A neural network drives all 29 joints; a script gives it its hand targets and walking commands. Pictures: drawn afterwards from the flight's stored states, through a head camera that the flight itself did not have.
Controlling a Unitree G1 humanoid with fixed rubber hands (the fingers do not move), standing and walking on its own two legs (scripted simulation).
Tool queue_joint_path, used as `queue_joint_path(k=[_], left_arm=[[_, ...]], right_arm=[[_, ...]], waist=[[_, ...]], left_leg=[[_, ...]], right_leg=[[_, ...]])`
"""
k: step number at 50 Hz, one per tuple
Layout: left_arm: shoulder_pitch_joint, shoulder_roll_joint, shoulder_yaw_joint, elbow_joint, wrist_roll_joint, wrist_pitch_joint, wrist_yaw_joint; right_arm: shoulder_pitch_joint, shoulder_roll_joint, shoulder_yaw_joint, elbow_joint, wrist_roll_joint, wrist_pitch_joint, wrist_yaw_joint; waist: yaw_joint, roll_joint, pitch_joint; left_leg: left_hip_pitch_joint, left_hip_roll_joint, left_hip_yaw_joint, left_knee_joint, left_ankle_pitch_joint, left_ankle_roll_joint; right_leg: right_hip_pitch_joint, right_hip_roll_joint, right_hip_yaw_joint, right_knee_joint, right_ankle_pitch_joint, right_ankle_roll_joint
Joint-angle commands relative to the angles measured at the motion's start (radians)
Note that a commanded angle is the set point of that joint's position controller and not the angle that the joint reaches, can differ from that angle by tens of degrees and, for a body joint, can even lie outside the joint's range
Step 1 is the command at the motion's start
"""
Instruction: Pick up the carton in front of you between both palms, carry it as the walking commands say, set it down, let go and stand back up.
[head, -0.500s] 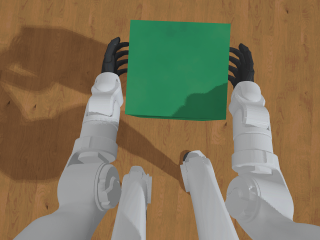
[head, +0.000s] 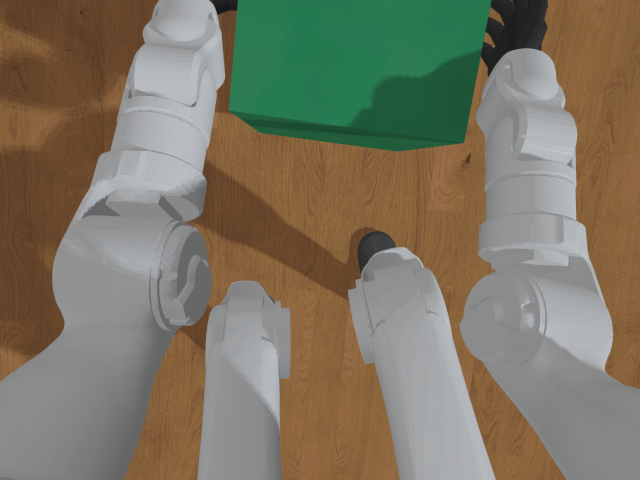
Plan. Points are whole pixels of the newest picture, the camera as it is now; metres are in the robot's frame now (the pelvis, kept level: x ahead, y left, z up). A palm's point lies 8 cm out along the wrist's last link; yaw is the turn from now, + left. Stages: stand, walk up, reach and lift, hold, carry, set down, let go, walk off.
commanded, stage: set down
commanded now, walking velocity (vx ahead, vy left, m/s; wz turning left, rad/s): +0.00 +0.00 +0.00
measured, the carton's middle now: (348, 47) +0.54 -0.12 -0.23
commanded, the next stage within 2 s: none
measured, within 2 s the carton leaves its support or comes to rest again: rests again in 0.78 s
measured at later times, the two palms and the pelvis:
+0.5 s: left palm (215, 22) +0.59 +0.02 -0.22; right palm (490, 63) +0.48 -0.26 -0.20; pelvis +0.01 +0.01 -0.03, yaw -1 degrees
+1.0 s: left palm (221, 32) +0.58 +0.02 -0.23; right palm (493, 66) +0.48 -0.28 -0.22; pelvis +0.00 +0.01 -0.05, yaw +0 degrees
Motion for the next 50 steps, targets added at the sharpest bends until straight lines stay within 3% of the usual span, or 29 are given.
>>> queue_joint_path(k=[1, 4, 11, 16, 22, 35, 50], left_arm=[[-0.534, -0.839, -0.297, -0.065, -0.121, -0.037, -0.199], [-0.577, -0.818, -0.327, -0.071, -0.144, -0.039, -0.194], [-0.611, -0.856, -0.427, -0.107, -0.197, -0.061, -0.172], [-0.551, -0.872, -0.424, -0.078, -0.187, -0.067, -0.16], [-0.527, -0.837, -0.381, -0.047, -0.163, -0.076, -0.158], [-0.553, -0.681, -0.336, 0.006, -0.146, -0.101, -0.171], [-0.432, -0.553, -0.236, 0.104, -0.026, -0.081, -0.193]], right_arm=[[-0.7, 0.683, 0.465, -0.018, 0.141, -0.04, 0.239], [-0.75, 0.655, 0.46, -0.032, 0.166, -0.046, 0.247], [-0.737, 0.6, 0.404, -0.005, 0.192, -0.071, 0.271], [-0.67, 0.603, 0.365, 0.061, 0.192, -0.071, 0.297], [-0.655, 0.574, 0.323, 0.086, 0.16, -0.076, 0.316], [-0.636, 0.499, 0.256, 0.155, 0.134, -0.104, 0.298], [-0.606, 0.411, 0.185, 0.249, 0.114, -0.111, 0.291]], waist=[[-0.093, 0.039, -1.237], [-0.117, 0.064, -1.217], [-0.18, 0.209, -1.171], [-0.179, 0.249, -1.113], [-0.167, 0.224, -1.005], [-0.148, 0.197, -0.822], [-0.076, 0.153, -0.617]], left_leg=[[0.311, -0.003, 0.142, -0.174, 0.214, 0.045], [0.336, 0.006, 0.133, -0.137, 0.23, 0.046], [0.418, 0.022, 0.108, -0.077, 0.384, 0.029], [0.471, 0.033, 0.077, -0.064, 0.483, 0.026], [0.391, 0.034, 0.065, -0.067, 0.448, 0.035], [0.256, 0.042, 0.065, -0.049, 0.303, 0.059], [0.19, 0.057, 0.042, -0.025, 0.234, 0.083]], right_leg=[[0.953, 0.005, -0.244, -0.017, 0.337, -0.015], [0.878, -0.005, -0.249, 0.014, 0.341, -0.014], [0.774, -0.011, -0.243, 0.071, 0.448, -0.035], [0.649, -0.014, -0.25, 0.091, 0.435, -0.034], [0.574, -0.02, -0.247, 0.103, 0.389, -0.041], [0.543, -0.024, -0.214, 0.116, 0.316, -0.058], [0.454, -0.02, -0.181, 0.142, 0.22, -0.069]])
